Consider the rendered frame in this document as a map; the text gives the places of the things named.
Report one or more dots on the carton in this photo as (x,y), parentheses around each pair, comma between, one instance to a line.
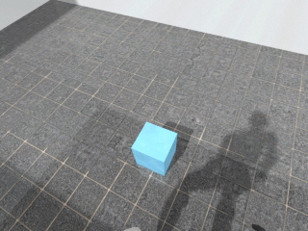
(154,148)

